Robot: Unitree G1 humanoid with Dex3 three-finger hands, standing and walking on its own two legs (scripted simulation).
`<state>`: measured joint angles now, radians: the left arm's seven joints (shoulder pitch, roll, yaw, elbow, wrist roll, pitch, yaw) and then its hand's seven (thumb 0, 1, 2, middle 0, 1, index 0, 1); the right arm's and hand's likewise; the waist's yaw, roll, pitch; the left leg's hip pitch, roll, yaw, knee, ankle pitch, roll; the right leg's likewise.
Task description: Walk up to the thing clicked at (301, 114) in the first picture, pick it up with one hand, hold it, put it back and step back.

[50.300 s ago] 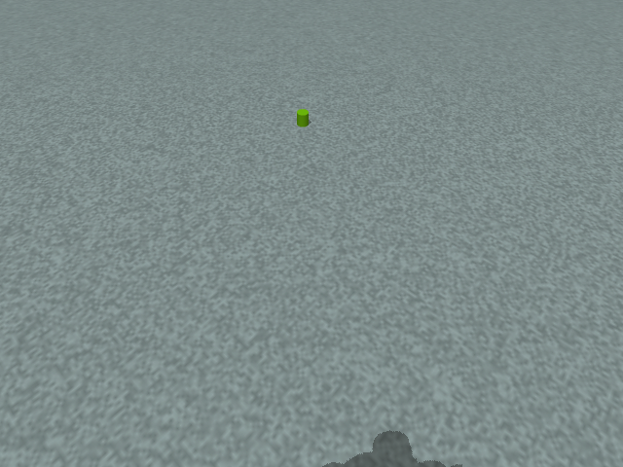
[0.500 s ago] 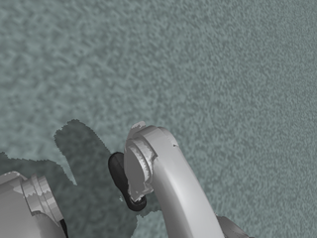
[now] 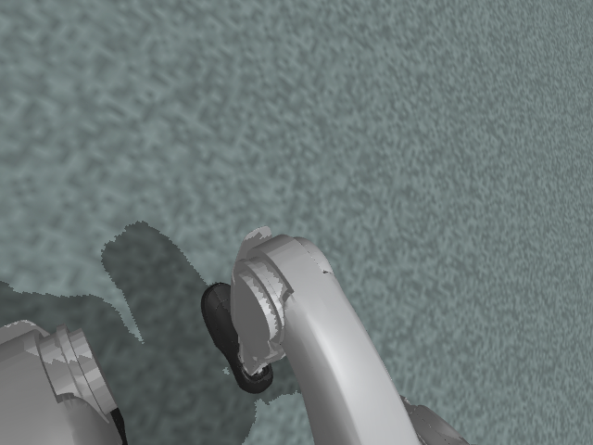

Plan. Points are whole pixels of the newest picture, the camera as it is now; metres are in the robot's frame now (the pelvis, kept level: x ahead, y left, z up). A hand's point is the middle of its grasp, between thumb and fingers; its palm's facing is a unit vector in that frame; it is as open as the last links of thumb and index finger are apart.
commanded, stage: withdraw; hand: left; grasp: from above
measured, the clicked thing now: out of the picture +0.50 +0.29 -0.28
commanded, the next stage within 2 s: home in 0.72 s
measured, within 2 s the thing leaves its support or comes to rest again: neither
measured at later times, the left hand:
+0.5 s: hand out of the picture +0.47 +0.30 -0.07, palm faces -0.47 -0.12 -0.88, open 14.2 cm
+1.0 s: hand out of the picture +0.49 +0.31 -0.16, palm faces -0.39 -0.14 -0.91, open 13.3 cm
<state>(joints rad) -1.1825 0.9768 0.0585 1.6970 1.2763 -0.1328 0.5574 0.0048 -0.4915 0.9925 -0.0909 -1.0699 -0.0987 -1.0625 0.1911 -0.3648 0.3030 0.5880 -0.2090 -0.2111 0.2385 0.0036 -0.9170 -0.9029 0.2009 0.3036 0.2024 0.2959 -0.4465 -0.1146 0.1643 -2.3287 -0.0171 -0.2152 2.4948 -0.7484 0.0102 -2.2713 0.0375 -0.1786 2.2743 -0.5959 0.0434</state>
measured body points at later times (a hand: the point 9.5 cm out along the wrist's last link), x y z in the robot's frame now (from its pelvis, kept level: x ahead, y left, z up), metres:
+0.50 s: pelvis -0.01 -0.01 +0.05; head +0.22 +0.07 +0.43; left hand +0.49 +0.31 -0.02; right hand +0.09 -0.27 -0.05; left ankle +0.06 +0.12 -0.29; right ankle +0.13 -0.11 -0.29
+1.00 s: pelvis +0.00 -0.01 +0.01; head +0.26 +0.10 +0.37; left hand +0.51 +0.31 -0.11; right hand +0.03 -0.26 -0.07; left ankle +0.06 +0.12 -0.29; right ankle +0.13 -0.11 -0.29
